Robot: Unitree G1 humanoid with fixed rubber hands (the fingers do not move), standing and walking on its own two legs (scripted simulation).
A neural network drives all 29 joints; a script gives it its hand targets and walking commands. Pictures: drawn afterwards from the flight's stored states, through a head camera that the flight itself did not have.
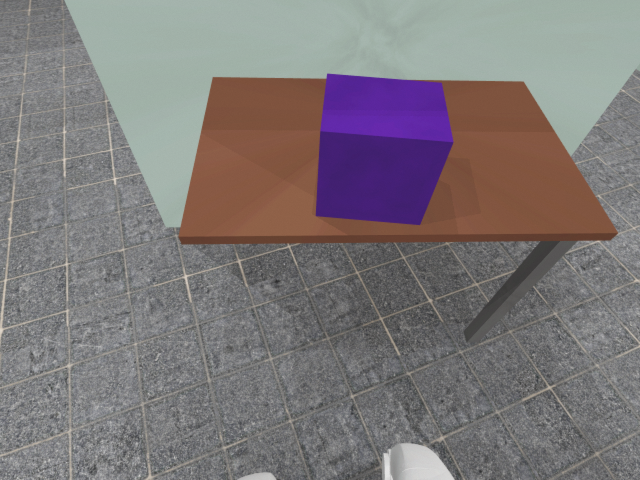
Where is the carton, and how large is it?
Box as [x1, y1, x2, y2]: [316, 74, 452, 224]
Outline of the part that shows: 327,74 320,129 316,215 419,224 452,144 452,137 441,83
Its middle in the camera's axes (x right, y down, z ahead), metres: +0.11 -0.17 +0.73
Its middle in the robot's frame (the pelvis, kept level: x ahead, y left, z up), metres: +0.65 -0.08 -0.02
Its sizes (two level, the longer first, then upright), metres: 0.207 0.164 0.206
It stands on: a table, 0.65 m high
